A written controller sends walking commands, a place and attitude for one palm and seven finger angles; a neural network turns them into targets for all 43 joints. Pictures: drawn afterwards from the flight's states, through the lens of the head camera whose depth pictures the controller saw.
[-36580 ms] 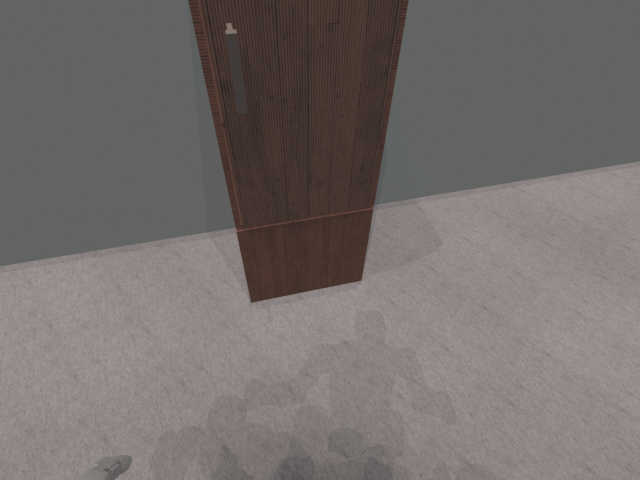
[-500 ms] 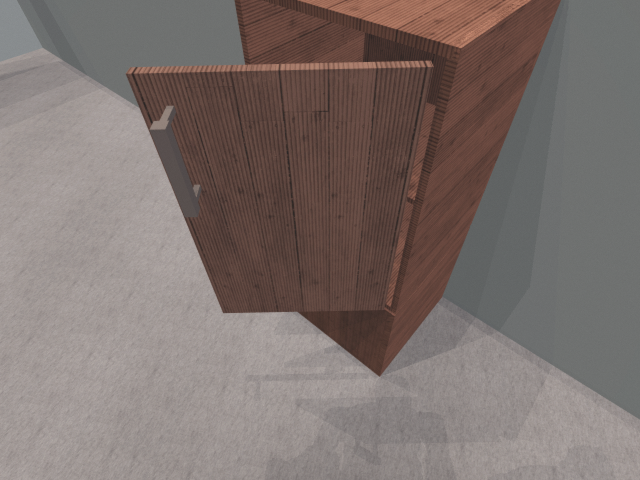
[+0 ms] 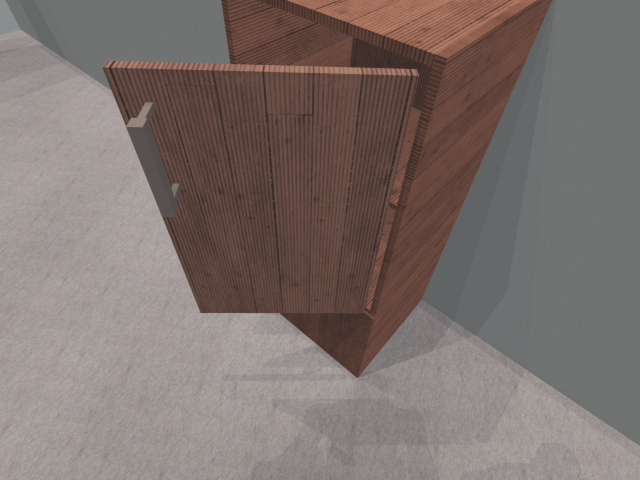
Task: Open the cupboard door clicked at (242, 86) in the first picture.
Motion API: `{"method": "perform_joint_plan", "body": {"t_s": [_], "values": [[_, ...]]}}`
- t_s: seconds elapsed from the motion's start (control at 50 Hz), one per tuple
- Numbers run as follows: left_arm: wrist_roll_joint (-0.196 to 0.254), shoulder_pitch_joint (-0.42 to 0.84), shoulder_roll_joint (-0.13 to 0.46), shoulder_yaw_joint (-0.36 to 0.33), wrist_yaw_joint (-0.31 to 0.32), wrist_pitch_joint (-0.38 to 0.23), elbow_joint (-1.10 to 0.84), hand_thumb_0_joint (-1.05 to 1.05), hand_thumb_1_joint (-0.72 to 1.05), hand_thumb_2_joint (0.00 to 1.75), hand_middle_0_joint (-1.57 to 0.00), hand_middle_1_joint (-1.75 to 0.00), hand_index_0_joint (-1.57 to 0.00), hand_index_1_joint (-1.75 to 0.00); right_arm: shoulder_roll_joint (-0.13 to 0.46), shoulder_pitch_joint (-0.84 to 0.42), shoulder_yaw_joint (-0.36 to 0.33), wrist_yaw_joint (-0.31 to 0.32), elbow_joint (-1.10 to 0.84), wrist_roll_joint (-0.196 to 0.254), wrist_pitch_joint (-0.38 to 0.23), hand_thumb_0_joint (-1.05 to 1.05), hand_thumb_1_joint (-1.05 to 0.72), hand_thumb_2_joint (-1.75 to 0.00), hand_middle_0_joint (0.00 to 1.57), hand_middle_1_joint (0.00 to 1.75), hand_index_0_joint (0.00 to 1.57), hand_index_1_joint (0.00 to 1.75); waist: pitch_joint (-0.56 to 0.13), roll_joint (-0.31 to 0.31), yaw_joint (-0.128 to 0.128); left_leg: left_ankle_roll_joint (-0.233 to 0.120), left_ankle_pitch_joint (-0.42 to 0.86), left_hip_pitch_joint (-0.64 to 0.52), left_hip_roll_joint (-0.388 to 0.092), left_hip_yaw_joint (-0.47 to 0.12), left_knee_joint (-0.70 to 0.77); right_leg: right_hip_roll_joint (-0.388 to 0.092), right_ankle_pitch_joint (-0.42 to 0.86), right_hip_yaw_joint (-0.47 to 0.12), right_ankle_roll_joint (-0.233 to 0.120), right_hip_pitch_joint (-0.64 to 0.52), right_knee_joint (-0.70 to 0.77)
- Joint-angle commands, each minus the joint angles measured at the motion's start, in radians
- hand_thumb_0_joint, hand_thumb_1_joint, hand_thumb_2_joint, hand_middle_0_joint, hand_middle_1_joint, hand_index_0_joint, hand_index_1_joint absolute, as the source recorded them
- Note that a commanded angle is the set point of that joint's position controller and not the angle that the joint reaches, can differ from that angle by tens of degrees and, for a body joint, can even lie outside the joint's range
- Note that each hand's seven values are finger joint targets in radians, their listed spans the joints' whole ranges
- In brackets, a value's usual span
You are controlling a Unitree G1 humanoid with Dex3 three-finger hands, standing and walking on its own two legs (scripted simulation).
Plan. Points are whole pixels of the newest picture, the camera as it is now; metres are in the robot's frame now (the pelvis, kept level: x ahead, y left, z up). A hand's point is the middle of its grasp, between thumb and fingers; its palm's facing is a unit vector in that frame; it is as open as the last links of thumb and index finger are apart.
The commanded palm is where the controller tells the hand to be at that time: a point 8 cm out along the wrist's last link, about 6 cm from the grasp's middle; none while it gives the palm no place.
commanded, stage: come to a stop and stand still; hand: left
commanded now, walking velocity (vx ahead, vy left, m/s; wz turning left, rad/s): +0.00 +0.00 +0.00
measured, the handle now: (159, 163) +0.49 +0.27 +0.12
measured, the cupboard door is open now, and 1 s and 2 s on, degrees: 42 42 42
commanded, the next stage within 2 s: look again from close up in 0.16 s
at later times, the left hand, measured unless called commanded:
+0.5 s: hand out of the picture +0.02 +0.19 -0.17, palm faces +0.00 -0.97 -0.23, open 7.4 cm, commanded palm none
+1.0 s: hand out of the picture +0.02 +0.19 -0.17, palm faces +0.02 -0.97 -0.25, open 7.4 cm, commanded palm none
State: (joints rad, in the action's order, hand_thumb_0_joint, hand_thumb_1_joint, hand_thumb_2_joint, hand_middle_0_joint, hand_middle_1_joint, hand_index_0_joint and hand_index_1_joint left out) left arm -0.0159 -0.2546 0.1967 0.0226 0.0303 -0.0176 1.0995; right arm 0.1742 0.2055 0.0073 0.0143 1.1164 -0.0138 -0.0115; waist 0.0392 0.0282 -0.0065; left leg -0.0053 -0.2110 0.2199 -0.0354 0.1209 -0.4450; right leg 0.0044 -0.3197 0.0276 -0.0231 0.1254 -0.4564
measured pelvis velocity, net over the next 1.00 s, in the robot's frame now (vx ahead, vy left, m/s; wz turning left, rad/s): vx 0.00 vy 0.00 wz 0.01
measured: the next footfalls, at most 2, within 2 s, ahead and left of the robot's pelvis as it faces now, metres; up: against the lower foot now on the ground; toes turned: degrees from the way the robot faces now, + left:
none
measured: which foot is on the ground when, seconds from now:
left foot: down 0.00-1.00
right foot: down 0.00-1.00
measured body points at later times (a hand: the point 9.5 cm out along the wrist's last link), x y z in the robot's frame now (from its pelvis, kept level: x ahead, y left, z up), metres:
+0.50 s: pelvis +0.00 -0.01 +0.00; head +0.02 +0.00 +0.45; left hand +0.02 +0.24 -0.16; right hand +0.05 -0.25 -0.15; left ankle +0.02 +0.12 -0.74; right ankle -0.05 -0.10 -0.74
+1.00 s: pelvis +0.00 +0.00 +0.00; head +0.01 +0.00 +0.45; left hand +0.02 +0.24 -0.15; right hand +0.04 -0.25 -0.15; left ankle +0.02 +0.12 -0.74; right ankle -0.05 -0.10 -0.74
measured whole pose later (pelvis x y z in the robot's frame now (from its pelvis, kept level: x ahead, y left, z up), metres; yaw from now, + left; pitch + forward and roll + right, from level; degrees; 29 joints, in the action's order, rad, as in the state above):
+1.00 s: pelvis +0.00 +0.00 +0.00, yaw +0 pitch -1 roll +0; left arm -0.02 -0.24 0.21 0.00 0.04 -0.01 1.09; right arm 0.20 0.18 0.00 0.02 1.11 -0.01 0.01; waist 0.04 0.01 -0.01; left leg 0.01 -0.20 0.22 -0.04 0.11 -0.45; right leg 0.01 -0.31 0.04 -0.03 0.12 -0.44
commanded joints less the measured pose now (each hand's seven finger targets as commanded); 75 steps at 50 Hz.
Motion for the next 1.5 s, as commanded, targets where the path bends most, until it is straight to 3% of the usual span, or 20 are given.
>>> {"method": "perform_joint_plan", "body": {"t_s": [0.0, 0.84, 0.86, 0.9, 0.94, 0.96, 0.98, 1.0, 1.02, 1.04, 1.08, 1.1, 1.12, 1.14, 1.16, 1.18, 1.2, 1.26, 1.38, 1.48], "values": [[0.002, -0.053, 0.129, -0.026, 0.007, -0.015, -0.030, 0.00, 0.90, 0.90, -0.20, -0.30, -0.20, -0.30, 0.124, 0.022, -0.022, 0.011, -0.031, 0.004, -0.020, 0.00, -0.90, -0.90, 0.20, 0.30, 0.20, 0.30, -0.022, -0.020, 0.000, -0.025, 0.167, -0.097, -0.093, -0.097, 0.052, -0.118, 0.294, -0.099, -0.014, 0.079, 0.096], [0.002, -0.022, 0.162, -0.038, 0.002, -0.017, -0.018, 0.00, 0.90, 0.90, -0.20, -0.30, -0.20, -0.30, 0.162, -0.010, -0.023, 0.013, -0.011, 0.001, -0.019, 0.00, -0.90, -0.90, 0.20, 0.30, 0.20, 0.30, -0.024, -0.016, -0.001, -0.017, 0.175, -0.121, -0.101, -0.107, 0.094, -0.129, 0.318, -0.097, -0.012, 0.050, 0.139], [0.001, -0.014, 0.179, -0.043, 0.003, -0.018, -0.029, 0.00, 0.90, 0.90, -0.20, -0.30, -0.20, -0.30, 0.175, -0.014, -0.029, 0.013, -0.020, 0.003, -0.020, 0.00, -0.90, -0.90, 0.20, 0.30, 0.20, 0.30, -0.028, -0.022, -0.003, -0.018, 0.201, -0.113, -0.099, -0.109, 0.092, -0.138, 0.354, -0.098, -0.014, 0.043, 0.129], [0.001, -0.044, 0.129, -0.043, 0.012, -0.002, -0.034, 0.00, 0.90, 0.90, -0.20, -0.30, -0.20, -0.30, 0.109, 0.008, -0.022, 0.013, -0.027, 0.002, -0.006, 0.00, -0.90, -0.90, 0.20, 0.30, 0.20, 0.30, -0.025, -0.024, -0.008, -0.006, 0.281, -0.091, -0.093, -0.094, 0.051, -0.154, 0.455, -0.090, -0.009, 0.037, 0.075], [0.003, -0.058, 0.139, -0.048, 0.016, 0.008, -0.040, 0.00, 0.90, 0.90, -0.20, -0.30, -0.20, -0.30, 0.117, 0.010, -0.027, 0.015, -0.040, 0.001, 0.007, 0.00, -0.90, -0.90, 0.20, 0.30, 0.20, 0.30, -0.039, -0.034, -0.012, -0.002, 0.269, -0.082, -0.091, -0.087, 0.024, -0.167, 0.445, -0.096, -0.017, 0.050, 0.048], [-0.002, -0.133, 0.113, -0.033, 0.057, -0.016, -0.037, 0.00, 0.90, 0.90, -0.20, -0.30, -0.20, -0.30, 0.132, -0.057, -0.033, 0.012, -0.138, 0.014, -0.008, 0.00, -0.90, -0.90, 0.20, 0.30, 0.20, 0.30, 0.035, -0.074, -0.010, 0.012, 0.280, -0.012, -0.084, -0.039, -0.205, -0.212, 0.845, -0.161, 0.042, 0.112, 0.067], [-0.006, -0.085, 0.193, -0.052, 0.046, -0.026, -0.092, 0.00, 0.90, 0.90, -0.20, -0.30, -0.20, -0.30, 0.079, 0.017, -0.027, -0.004, -0.150, 0.008, 0.011, 0.00, -0.90, -0.90, 0.20, 0.30, 0.20, 0.30, -0.036, 0.026, 0.018, 0.000, -0.108, 0.103, -0.029, -0.078, -0.217, -0.262, 0.758, -0.193, -0.029, 0.008, 0.043], [-0.009, -0.075, 0.196, -0.055, 0.037, -0.033, -0.098, 0.00, 0.90, 0.90, -0.20, -0.30, -0.20, -0.30, 0.072, -0.017, -0.027, -0.009, -0.152, 0.000, 0.019, 0.00, -0.90, -0.90, 0.20, 0.30, 0.20, 0.30, -0.049, 0.000, -0.003, 0.004, -0.160, 0.116, -0.018, -0.066, -0.234, -0.304, 0.846, -0.217, -0.072, -0.020, 0.038], [-0.009, -0.057, 0.181, -0.051, 0.036, -0.032, -0.106, 0.00, 0.90, 0.90, -0.20, -0.30, -0.20, -0.30, 0.072, 0.009, -0.029, -0.009, -0.162, 0.004, 0.020, 0.00, -0.90, -0.90, 0.20, 0.30, 0.20, 0.30, -0.074, 0.055, 0.015, -0.002, -0.173, 0.116, -0.025, -0.076, -0.231, -0.276, 0.746, -0.172, -0.105, -0.030, 0.026], [-0.009, -0.052, 0.162, -0.048, 0.034, -0.032, -0.125, 0.00, 0.90, 0.90, -0.20, -0.30, -0.20, -0.30, 0.072, 0.016, -0.029, -0.010, -0.174, 0.004, 0.019, 0.00, -0.90, -0.90, 0.20, 0.30, 0.20, 0.30, -0.077, 0.086, 0.017, 0.000, -0.146, 0.098, -0.006, -0.068, -0.204, -0.247, 0.700, -0.156, -0.110, -0.015, 0.017], [-0.001, -0.012, 0.150, -0.044, 0.032, -0.022, -0.147, 0.00, 0.90, 0.90, -0.20, -0.30, -0.20, -0.30, 0.087, 0.078, -0.031, -0.008, -0.165, 0.005, 0.010, 0.00, -0.90, -0.90, 0.20, 0.30, 0.20, 0.30, -0.096, 0.086, 0.049, -0.005, 0.010, -0.026, -0.006, -0.077, -0.066, -0.185, 0.503, -0.107, -0.080, 0.051, -0.039], [-0.002, -0.014, 0.127, -0.047, 0.033, -0.015, -0.164, 0.00, 0.90, 0.90, -0.20, -0.30, -0.20, -0.30, 0.106, 0.102, -0.036, -0.008, -0.157, 0.000, -0.002, 0.00, -0.90, -0.90, 0.20, 0.30, 0.20, 0.30, -0.086, 0.009, 0.043, -0.018, 0.179, -0.059, -0.044, -0.115, -0.049, -0.134, 0.388, -0.069, -0.051, 0.079, -0.091], [0.005, -0.033, 0.106, -0.044, 0.031, -0.003, -0.164, 0.00, 0.90, 0.90, -0.20, -0.30, -0.20, -0.30, 0.133, 0.084, -0.037, -0.004, -0.163, -0.005, -0.003, 0.00, -0.90, -0.90, 0.20, 0.30, 0.20, 0.30, -0.061, -0.101, 0.020, -0.051, 0.243, -0.039, -0.100, -0.185, -0.037, -0.087, 0.180, -0.046, -0.023, 0.126, -0.090], [0.002, -0.042, 0.100, -0.042, 0.030, 0.011, -0.155, 0.00, 0.90, 0.90, -0.20, -0.30, -0.20, -0.30, 0.140, 0.058, -0.035, -0.002, -0.170, -0.006, 0.001, 0.00, -0.90, -0.90, 0.20, 0.30, 0.20, 0.30, 0.004, -0.157, 0.007, -0.080, 0.149, 0.043, -0.127, -0.231, 0.021, -0.054, -0.022, -0.016, -0.007, 0.131, -0.077], [-0.001, -0.061, 0.090, -0.039, 0.026, 0.017, -0.146, 0.00, 0.90, 0.90, -0.20, -0.30, -0.20, -0.30, 0.137, 0.027, -0.035, -0.001, -0.177, -0.005, 0.003, 0.00, -0.90, -0.90, 0.20, 0.30, 0.20, 0.30, 0.052, -0.190, -0.009, -0.092, 0.008, 0.104, -0.129, -0.262, 0.078, -0.043, -0.096, -0.009, -0.002, 0.125, -0.067], [-0.003, -0.076, 0.091, -0.034, 0.020, 0.019, -0.136, 0.00, 0.90, 0.90, -0.20, -0.30, -0.20, -0.30, 0.137, 0.008, -0.034, -0.001, -0.188, -0.004, 0.005, 0.00, -0.90, -0.90, 0.20, 0.30, 0.20, 0.30, 0.086, -0.151, -0.015, -0.090, -0.125, 0.151, -0.118, -0.272, 0.110, -0.044, -0.097, -0.016, -0.004, 0.124, -0.050], [-0.007, -0.076, 0.089, -0.033, 0.017, 0.016, -0.137, 0.00, 0.90, 0.90, -0.20, -0.30, -0.20, -0.30, 0.131, 0.007, -0.035, -0.002, -0.191, -0.005, 0.004, 0.00, -0.90, -0.90, 0.20, 0.30, 0.20, 0.30, 0.103, -0.101, -0.017, -0.084, -0.143, 0.168, -0.102, -0.262, 0.109, -0.051, -0.063, -0.021, -0.008, 0.122, -0.032], [-0.004, -0.063, 0.092, -0.032, 0.012, 0.017, -0.135, 0.00, 0.90, 0.90, -0.20, -0.30, -0.20, -0.30, 0.135, 0.037, -0.039, -0.004, -0.186, -0.007, 0.005, 0.00, -0.90, -0.90, 0.20, 0.30, 0.20, 0.30, 0.075, -0.035, 0.002, -0.061, -0.274, 0.127, -0.079, -0.244, 0.134, -0.066, -0.131, -0.048, -0.013, 0.167, 0.004], [-0.005, -0.089, 0.091, -0.032, 0.006, 0.013, -0.124, 0.00, 0.90, 0.90, -0.20, -0.30, -0.20, -0.30, 0.150, 0.042, -0.041, -0.005, -0.171, -0.006, -0.002, 0.00, -0.90, -0.90, 0.20, 0.30, 0.20, 0.30, -0.005, -0.062, -0.004, -0.067, -0.286, 0.090, -0.096, -0.268, 0.182, -0.066, -0.075, -0.037, -0.007, 0.132, -0.001], [-0.003, -0.091, 0.101, -0.032, 0.004, 0.003, -0.101, 0.00, 0.90, 0.90, -0.20, -0.30, -0.20, -0.30, 0.145, 0.051, -0.039, -0.003, -0.142, -0.002, -0.014, 0.00, -0.90, -0.90, 0.20, 0.30, 0.20, 0.30, -0.035, -0.067, -0.002, -0.061, -0.161, 0.037, -0.087, -0.236, 0.158, -0.088, -0.004, -0.052, -0.009, 0.118, 0.032]]}}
